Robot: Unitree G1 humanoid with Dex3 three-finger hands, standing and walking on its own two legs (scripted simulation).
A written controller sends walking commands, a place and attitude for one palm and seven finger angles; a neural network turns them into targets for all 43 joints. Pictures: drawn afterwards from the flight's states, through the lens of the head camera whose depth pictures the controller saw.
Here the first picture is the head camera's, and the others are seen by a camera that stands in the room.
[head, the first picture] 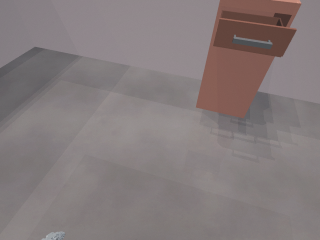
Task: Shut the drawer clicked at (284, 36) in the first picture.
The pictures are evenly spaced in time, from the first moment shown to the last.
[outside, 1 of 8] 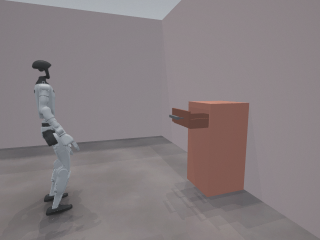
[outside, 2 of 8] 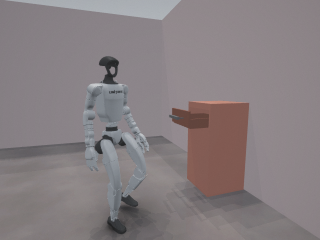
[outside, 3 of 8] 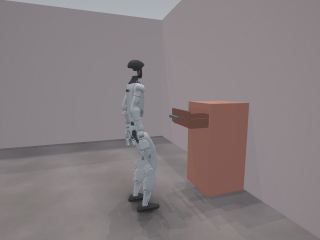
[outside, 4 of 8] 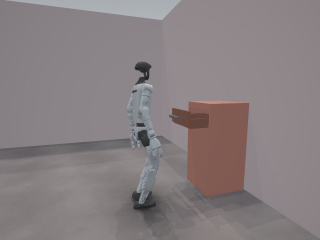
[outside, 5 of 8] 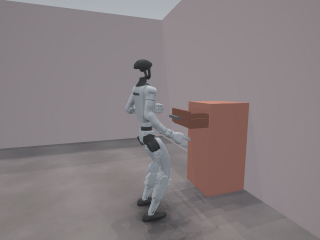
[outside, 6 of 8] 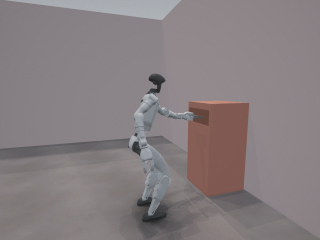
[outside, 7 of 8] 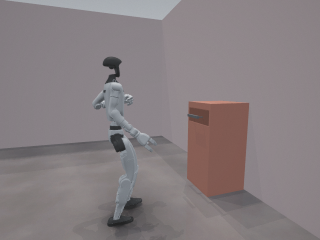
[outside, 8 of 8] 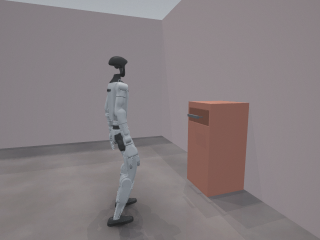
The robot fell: no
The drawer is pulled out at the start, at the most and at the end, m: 0.21 0.21 0.00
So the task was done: yes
